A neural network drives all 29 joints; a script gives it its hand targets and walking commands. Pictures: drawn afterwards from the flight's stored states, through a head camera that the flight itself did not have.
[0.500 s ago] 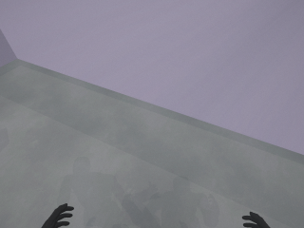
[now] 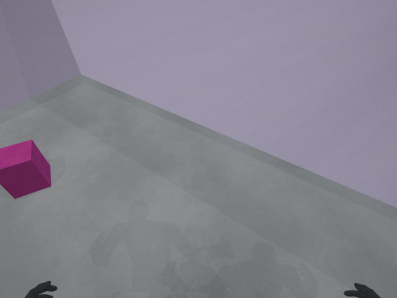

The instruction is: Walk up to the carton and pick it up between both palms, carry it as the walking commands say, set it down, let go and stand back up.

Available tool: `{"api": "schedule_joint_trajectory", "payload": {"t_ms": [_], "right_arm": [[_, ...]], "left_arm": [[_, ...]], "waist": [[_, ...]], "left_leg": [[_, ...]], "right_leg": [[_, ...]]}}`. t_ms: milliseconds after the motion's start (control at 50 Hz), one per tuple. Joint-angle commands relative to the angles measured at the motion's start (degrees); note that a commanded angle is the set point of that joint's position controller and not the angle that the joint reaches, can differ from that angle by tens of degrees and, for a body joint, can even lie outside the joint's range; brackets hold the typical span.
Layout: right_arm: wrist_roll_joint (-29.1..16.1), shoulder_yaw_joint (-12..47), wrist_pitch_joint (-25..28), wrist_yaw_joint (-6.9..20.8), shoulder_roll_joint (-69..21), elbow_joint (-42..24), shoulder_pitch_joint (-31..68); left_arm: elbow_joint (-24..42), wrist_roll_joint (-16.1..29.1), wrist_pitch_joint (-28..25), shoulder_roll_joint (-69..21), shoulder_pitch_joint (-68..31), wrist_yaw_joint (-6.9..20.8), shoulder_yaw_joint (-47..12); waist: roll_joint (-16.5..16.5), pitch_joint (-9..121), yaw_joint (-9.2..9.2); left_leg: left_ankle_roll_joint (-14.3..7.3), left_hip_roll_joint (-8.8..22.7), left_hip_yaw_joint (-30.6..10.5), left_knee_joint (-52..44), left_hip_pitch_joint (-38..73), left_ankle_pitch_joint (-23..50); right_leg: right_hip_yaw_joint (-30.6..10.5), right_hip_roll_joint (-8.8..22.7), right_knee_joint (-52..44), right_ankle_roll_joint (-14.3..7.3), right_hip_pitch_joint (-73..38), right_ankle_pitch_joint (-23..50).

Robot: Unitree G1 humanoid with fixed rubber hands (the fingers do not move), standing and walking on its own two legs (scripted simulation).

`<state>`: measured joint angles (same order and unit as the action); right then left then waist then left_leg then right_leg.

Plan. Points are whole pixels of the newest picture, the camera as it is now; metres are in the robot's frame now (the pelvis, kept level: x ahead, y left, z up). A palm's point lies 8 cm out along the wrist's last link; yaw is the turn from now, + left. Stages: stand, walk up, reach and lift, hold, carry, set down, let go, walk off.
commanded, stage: walk up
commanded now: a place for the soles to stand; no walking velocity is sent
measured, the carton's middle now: (23, 169) +1.04 +1.14 -0.62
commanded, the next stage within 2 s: none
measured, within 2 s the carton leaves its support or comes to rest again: neither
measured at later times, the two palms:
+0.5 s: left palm out of the picture +0.12 +0.42 -0.04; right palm (328, 292) +0.19 -0.24 -0.09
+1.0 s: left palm out of the picture +0.13 +0.51 -0.05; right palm (268, 246) +0.28 -0.14 -0.08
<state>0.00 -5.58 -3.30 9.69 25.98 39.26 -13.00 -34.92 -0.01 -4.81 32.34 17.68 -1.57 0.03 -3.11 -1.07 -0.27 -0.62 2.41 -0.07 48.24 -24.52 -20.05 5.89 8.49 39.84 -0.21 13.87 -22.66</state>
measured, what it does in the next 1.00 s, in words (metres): steps to the left, turning left: left foot, then right foot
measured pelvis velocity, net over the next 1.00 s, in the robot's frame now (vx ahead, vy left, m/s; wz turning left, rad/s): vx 0.12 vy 0.16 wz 0.32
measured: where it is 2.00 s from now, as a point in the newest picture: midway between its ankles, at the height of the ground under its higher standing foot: outside the picture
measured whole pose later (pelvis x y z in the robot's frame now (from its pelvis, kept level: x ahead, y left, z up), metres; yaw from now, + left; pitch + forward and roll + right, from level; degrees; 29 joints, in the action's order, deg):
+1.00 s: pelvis +0.12 +0.16 +0.00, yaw +18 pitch +0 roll +0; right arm 0.0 -5.7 -0.3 7.2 26.7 39.4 -20.0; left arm -38.2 -0.1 -7.1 29.6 18.4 -2.2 0.2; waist -1.5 -1.0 -2.5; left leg -2.6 -3.8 -2.2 42.1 -21.3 -21.1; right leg 4.4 3.3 41.1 -0.5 26.7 -21.3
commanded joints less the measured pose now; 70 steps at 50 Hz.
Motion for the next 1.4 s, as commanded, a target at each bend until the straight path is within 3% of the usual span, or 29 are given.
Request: {"api": "schedule_joint_trajectory", "payload": {"t_ms": [0,20,40,80,160,320,380,400,420,440,480,560,640,680,700,720,760,880,940,960,980,1000,1040,1200,1260,1280,1300,1320,1380], "right_arm": [[3.15,-7.14,3.52,-1.46,18.26,-1.03,-14.92],[3.15,-6.85,4.2,-2.51,21.06,-3.33,-11.08],[2.14,-5.88,4.15,-2.57,18.99,-4.51,-7.43],[1.38,-5.11,3.56,-2.93,17.08,-4.41,-5.14],[2.11,-4.27,3.94,-3.32,13.96,-5.92,-6.62],[2.87,-4.13,2.82,-2.81,12.76,-6.3,-3.69],[2.72,-3.38,2.61,-2.5,11.05,-7.98,1.81],[2.49,-2.63,2.67,-2.42,9.03,-10.06,4.36],[2.4,-1.03,3.33,-2.31,4.32,-10.24,1.44],[3.57,-1.91,3.66,-2.83,8.04,-8.78,1.67],[3.56,-3.22,3.47,-2.19,12.89,-4.98,-0.53],[1.82,-3.84,2.41,0.24,11.05,-4.22,-2.68],[1.55,-4.6,3.14,0.57,11.48,-1.63,-6.94],[1.84,-6.13,4.1,-1.09,14.0,2.87,-18.92],[2.82,-7.36,4.3,-2.89,19.4,2.54,-21.35],[2.51,-6.09,4.98,-3.68,19.48,-1.1,-13.79],[1.37,-5.48,4.57,-3.84,17.24,-2.51,-7.18],[2.14,-4.19,4.96,-3.65,13.89,-3.6,-10.53],[1.59,-2.9,4.12,-3.3,11.92,-6.09,-2.2],[1.29,-1.66,4.46,-3.25,8.18,-7.66,-1.22],[1.19,-0.34,5.24,-3.2,4.02,-8.49,-2.4],[1.92,-1.53,5.12,-3.88,8.25,-8.26,-1.1],[2.18,-3.02,4.67,-3.43,13.09,-4.54,-2.49],[1.54,-4.32,4.17,-0.74,11.48,-3.2,-4.75],[1.67,-6.19,5.52,-2.2,13.85,2.23,-17.88],[2.46,-7.21,5.99,-3.83,18.11,3.25,-23.85],[2.38,-6.74,6.69,-5.07,21.49,-0.14,-21.24],[1.32,-5.88,6.82,-5.41,19.51,-2.76,-14.03],[1.45,-5.16,6.34,-5.22,17.54,-3.38,-9.43]], "left_arm": [[0.35,-2.75,-1.01,5.86,-4.25,-0.71,6.26],[1.51,-1.44,-1.06,4.47,-4.58,-1.19,5.26],[-0.09,-0.8,-1.03,8.71,-4.91,-1.75,6.03],[-0.88,-0.51,-1.13,10.49,-4.52,-1.26,6.31],[-2.84,-0.24,-0.89,9.07,0.75,-1.31,6.27],[-4.89,-0.37,-1.39,9.1,0.59,-1.78,6.87],[-6.63,-0.6,-2.33,8.22,7.98,-2.19,7.34],[-7.05,-1.27,-2.49,11.28,13.5,-2.39,8.41],[-6.79,-2.05,-2.43,16.34,17.62,-2.97,10.27],[-4.76,-1.61,-2.5,17.55,10.7,-3.41,10.14],[-1.96,-0.33,-3.09,13.11,1.02,-3.65,8.48],[-2.9,-1.91,-2.92,14.95,-0.49,-2.44,9.31],[-2.52,-2.98,-2.33,15.67,-5.4,-0.97,9.16],[-2.61,-3.35,-1.41,10.25,-3.48,-0.64,7.27],[-1.3,-2.28,-1.17,5.91,-3.19,-0.42,5.65],[-0.4,-1.02,-1.28,7.18,-5.9,-0.89,5.47],[-3.23,-0.51,-1.42,11.45,-5.99,-0.34,6.39],[-4.7,-0.21,-3.14,8.12,0.07,-0.63,5.91],[-7.07,-0.47,-4.47,7.27,7.98,-1.08,6.26],[-8.09,-1.3,-4.88,11.27,13.32,-1.59,8.04],[-7.93,-2.44,-5.11,17.23,18.08,-2.24,10.09],[-6.23,-1.55,-4.78,19.37,14.87,-2.72,10.3],[-4.55,-0.43,-4.59,14.8,5.66,-2.24,8.7],[-2.88,-1.95,-3.62,16.58,-2.03,-0.06,8.67],[-2.94,-2.96,-2.16,11.04,-3.03,0.23,6.31],[-1.95,-2.43,-1.94,6.3,-2.49,0.23,4.7],[0.62,-0.98,-2.16,3.97,-4.11,-0.09,3.96],[-1.16,-0.26,-1.93,9.46,-5.13,-0.51,5.23],[-3.22,-0.07,-2.09,10.65,-1.17,0.03,5.73]], "waist": [[-10.7,2.6,-9.71],[-16.28,-0.64,-6.78],[-5.99,-2.2,-5.09],[-2.46,-3.34,-3.73],[-7.25,6.23,-4.24],[-4.43,1.27,-3.38],[-2.83,5.01,1.69],[2.62,7.45,6.29],[19.21,12.37,9.15],[14.09,8.94,5.97],[0.33,4.26,0.29],[15.85,-1.42,-0.48],[14.74,0.07,-3.59],[-1.79,3.56,-7.72],[-16.47,-0.29,-10.04],[-15.98,-5.12,-6.83],[-2.52,-6.9,-4.79],[-8.1,5.0,-4.72],[-4.8,5.47,1.85],[3.05,7.95,5.54],[16.14,11.14,8.76],[11.49,7.49,6.65],[1.11,1.79,1.55],[16.81,-5.22,-0.81],[1.72,0.49,-6.83],[-13.56,-0.48,-9.86],[-21.28,-4.01,-9.26],[-7.52,-6.56,-6.01],[-3.37,-3.13,-2.93]], "left_leg": [[-8.23,3.9,-18.67,-27.71,27.19,-15.62],[-13.29,12.07,-41.16,-35.83,23.24,-16.6],[-14.39,11.47,-37.8,-35.3,18.48,-15.64],[-12.13,9.01,-30.52,-33.09,15.88,-6.52],[-10.73,5.33,-24.95,-28.03,24.86,16.19],[-9.55,5.77,-28.84,-31.46,10.4,2.45],[-4.57,0.43,-20.28,-23.12,-1.2,6.08],[0.46,-4.86,-13.91,-15.18,-11.71,5.93],[3.33,-9.71,-8.07,3.28,-22.73,-6.05],[2.58,-4.42,-8.84,14.22,-26.68,-8.08],[0.62,-0.99,-10.67,16.33,-19.94,-2.29],[0.39,0.2,-3.71,5.48,-8.48,-2.71],[-1.07,0.58,-0.23,-8.78,7.2,-7.25],[-3.31,-5.18,-0.41,-16.94,21.42,-9.48],[-9.03,4.77,-24.93,-30.29,23.84,-28.95],[-14.2,10.93,-45.04,-40.54,14.13,-38.9],[-12.59,9.86,-37.66,-37.3,9.17,-27.9],[-14.47,6.07,-26.21,-25.6,17.43,10.62],[-12.37,2.51,-18.84,-17.14,2.12,8.06],[-7.79,-1.56,-14.4,-6.38,-8.88,5.53],[-3.35,-8.19,-9.51,9.66,-20.87,-1.29],[-1.17,-6.67,-9.22,16.16,-28.01,-9.13],[-1.27,-1.08,-11.48,18.04,-23.51,-3.43],[-0.54,2.0,-1.54,-2.43,-4.55,-3.64],[-2.13,-4.46,2.68,-12.77,17.77,-3.95],[-5.83,0.46,-13.86,-24.43,23.14,-18.61],[-10.76,10.24,-45.12,-37.5,19.67,-29.0],[-12.99,12.67,-47.58,-39.01,13.68,-29.7],[-11.17,8.44,-30.16,-28.87,14.47,-2.01]], "right_leg": [[4.43,-3.99,19.95,-3.83,28.05,-13.4],[-0.71,-8.25,27.3,-1.03,37.98,-14.87],[-5.85,-5.06,25.0,-1.42,34.17,-10.82],[-6.0,-2.48,21.15,-0.95,29.55,-5.09],[-3.98,-5.42,13.51,0.49,25.84,-3.95],[-3.21,-6.78,4.47,-1.52,16.01,1.49],[-1.69,-9.11,-10.69,-2.86,-4.33,8.05],[-4.56,-6.99,-16.53,-4.05,-19.27,6.74],[-26.86,11.78,-21.41,-9.66,-29.27,-6.39],[-38.29,23.14,-24.65,-15.27,-23.1,-13.33],[-28.38,19.14,-24.18,-14.06,-11.01,-11.46],[-12.01,13.01,-25.73,-11.51,1.67,-12.37],[-4.03,10.86,-18.32,-9.75,9.33,-14.86],[3.16,2.97,5.08,-6.65,16.83,-18.18],[4.83,-3.91,22.82,-2.69,32.59,-17.0],[-2.08,-5.96,26.6,-1.06,37.75,-12.68],[-5.93,-1.33,23.02,-0.6,30.65,-4.06],[-1.79,-6.28,5.06,-0.61,19.25,-4.7],[-0.78,-7.99,-11.3,-2.06,-1.41,6.82],[-7.99,-3.78,-13.32,-3.57,-14.71,7.18],[-28.74,12.09,-18.54,-8.01,-25.12,-5.35],[-41.48,22.09,-23.12,-13.1,-22.9,-10.94],[-29.99,17.95,-23.47,-13.47,-10.32,-16.36],[-9.92,13.46,-21.92,-12.62,6.88,-13.59],[1.12,4.62,1.68,-8.34,16.61,-17.6],[4.84,-1.74,23.67,-5.23,27.31,-13.45],[-1.7,-7.46,35.24,-1.98,41.31,-14.0],[-7.1,-5.09,31.98,-2.26,38.61,-7.71],[-5.08,-2.09,19.56,-1.83,28.76,-4.36]]}}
